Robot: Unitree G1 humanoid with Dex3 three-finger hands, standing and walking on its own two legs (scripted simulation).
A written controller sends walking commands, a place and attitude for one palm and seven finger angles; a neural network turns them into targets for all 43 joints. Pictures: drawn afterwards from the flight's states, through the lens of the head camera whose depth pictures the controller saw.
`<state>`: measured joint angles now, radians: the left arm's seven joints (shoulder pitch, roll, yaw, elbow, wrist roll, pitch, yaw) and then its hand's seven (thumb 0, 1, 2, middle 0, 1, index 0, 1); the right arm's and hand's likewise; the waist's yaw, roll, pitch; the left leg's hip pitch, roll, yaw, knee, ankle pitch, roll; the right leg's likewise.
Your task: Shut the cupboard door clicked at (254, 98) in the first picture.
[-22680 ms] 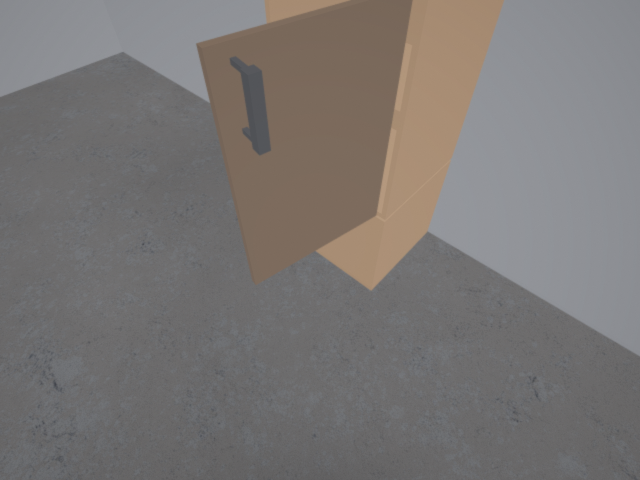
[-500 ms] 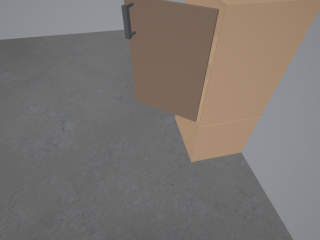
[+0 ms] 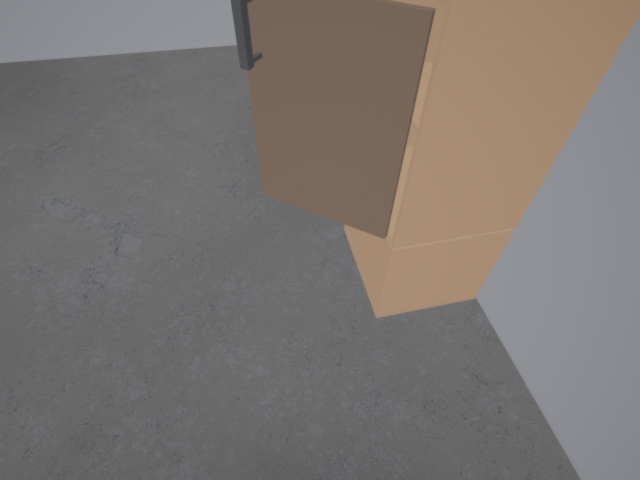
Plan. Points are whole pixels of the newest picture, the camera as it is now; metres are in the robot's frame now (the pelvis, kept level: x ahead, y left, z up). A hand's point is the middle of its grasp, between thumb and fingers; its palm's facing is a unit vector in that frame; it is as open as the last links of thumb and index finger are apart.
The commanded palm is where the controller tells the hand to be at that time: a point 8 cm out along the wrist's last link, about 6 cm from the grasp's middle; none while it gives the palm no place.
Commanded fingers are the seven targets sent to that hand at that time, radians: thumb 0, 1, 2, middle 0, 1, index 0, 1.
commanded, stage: look to check the result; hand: left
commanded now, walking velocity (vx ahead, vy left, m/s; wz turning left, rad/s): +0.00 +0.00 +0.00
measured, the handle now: (249, 31) +0.92 +0.20 +0.15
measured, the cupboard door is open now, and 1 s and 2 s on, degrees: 50 50 50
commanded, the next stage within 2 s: walk to a spot facing it in 0.34 s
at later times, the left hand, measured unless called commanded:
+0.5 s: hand out of the picture +0.08 +0.23 -0.16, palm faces -0.01 -0.95 -0.30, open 7.4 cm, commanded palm none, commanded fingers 0.00 0.90 0.90 -0.20 -0.30 -0.20 -0.30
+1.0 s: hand out of the picture +0.02 +0.24 -0.19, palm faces +0.27 -0.93 -0.24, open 7.4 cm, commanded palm none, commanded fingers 0.00 0.90 0.90 -0.20 -0.30 -0.20 -0.30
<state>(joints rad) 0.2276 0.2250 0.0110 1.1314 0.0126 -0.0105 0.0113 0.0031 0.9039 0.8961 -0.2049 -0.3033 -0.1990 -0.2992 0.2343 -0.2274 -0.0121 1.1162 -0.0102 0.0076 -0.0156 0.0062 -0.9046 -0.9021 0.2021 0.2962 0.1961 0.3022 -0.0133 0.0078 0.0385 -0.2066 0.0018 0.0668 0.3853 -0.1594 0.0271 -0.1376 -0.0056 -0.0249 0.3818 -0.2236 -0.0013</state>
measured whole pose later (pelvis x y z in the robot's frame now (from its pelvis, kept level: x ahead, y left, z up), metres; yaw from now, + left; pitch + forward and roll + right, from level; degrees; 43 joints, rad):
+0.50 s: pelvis +0.02 -0.01 +0.00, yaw +1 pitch -1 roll +0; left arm 0.14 0.30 0.01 1.13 0.01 -0.02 0.00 0.00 0.90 0.90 -0.21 -0.30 -0.20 -0.30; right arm 0.12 -0.31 -0.01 1.11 -0.01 0.00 -0.01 0.01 -0.90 -0.90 0.20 0.30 0.20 0.30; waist -0.01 0.01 0.03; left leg -0.15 0.00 0.06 0.33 -0.16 0.02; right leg -0.07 0.00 -0.04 0.31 -0.22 -0.01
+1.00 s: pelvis +0.01 +0.02 -0.01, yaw +16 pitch +1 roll -1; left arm 0.17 0.23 0.07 0.96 0.02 0.05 0.01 0.01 0.90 0.90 -0.21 -0.30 -0.20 -0.30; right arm 0.24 -0.18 -0.03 0.97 -0.03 0.04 0.00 0.01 -0.90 -0.90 0.20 0.30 0.20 0.30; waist -0.03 -0.01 0.12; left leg -0.36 -0.03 -0.01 0.56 -0.21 0.05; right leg -0.43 -0.05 -0.02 1.04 -0.46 0.04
